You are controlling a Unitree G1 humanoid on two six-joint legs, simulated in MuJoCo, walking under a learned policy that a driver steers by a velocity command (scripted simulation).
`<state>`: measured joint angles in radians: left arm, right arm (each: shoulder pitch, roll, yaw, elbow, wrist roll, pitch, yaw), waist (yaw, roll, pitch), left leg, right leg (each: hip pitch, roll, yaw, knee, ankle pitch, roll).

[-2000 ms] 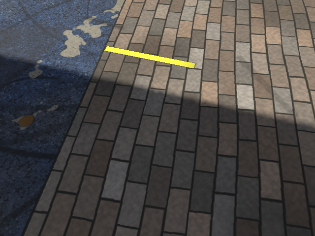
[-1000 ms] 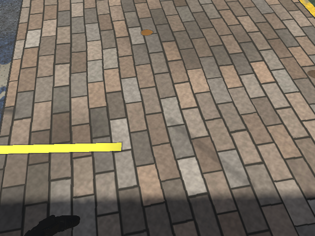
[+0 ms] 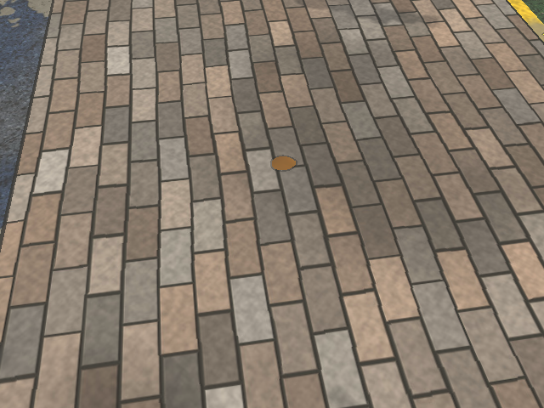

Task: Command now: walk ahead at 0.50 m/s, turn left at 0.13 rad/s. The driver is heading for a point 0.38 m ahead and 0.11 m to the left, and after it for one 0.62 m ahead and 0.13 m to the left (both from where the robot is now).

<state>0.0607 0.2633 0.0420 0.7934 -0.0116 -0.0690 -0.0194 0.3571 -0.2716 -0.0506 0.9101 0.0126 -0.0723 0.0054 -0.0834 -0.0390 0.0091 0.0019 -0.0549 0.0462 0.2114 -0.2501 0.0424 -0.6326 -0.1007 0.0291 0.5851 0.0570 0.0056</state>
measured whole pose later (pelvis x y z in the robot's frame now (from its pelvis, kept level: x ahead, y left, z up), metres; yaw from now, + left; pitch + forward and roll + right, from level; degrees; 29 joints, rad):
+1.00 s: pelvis +0.50 +0.10 +0.00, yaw +28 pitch +1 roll +0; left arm 0.05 0.29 0.06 0.81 0.01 -0.08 -0.01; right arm 0.26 -0.26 -0.07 0.77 0.00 -0.03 -0.02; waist -0.05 -0.05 0.06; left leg -0.13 -0.11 -0.06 0.34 -0.22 0.09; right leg -0.62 -0.08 0.05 0.65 0.04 0.04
